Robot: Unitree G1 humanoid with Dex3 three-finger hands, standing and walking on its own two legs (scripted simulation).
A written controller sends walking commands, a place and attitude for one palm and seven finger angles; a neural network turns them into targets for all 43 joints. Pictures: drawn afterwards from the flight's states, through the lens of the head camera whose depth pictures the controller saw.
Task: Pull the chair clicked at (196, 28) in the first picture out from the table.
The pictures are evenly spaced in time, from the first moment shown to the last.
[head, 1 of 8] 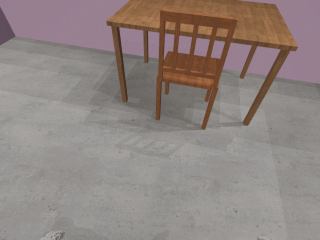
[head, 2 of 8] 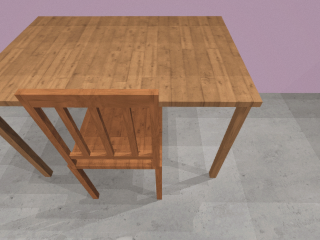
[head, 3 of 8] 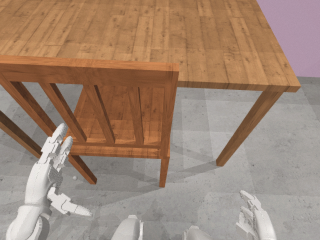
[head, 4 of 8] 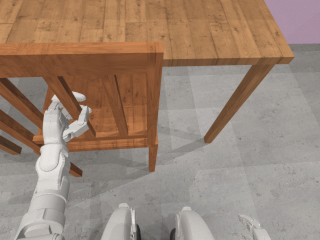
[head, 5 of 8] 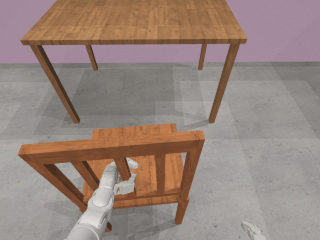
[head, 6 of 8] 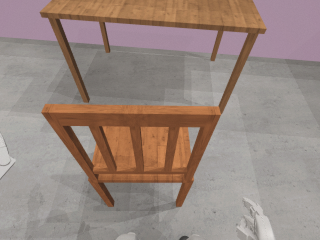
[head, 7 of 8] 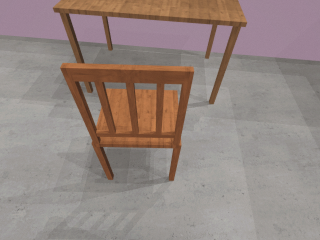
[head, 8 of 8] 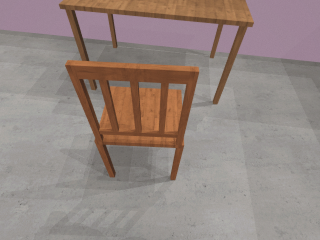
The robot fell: no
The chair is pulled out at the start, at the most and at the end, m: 0.00 0.62 0.62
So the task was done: yes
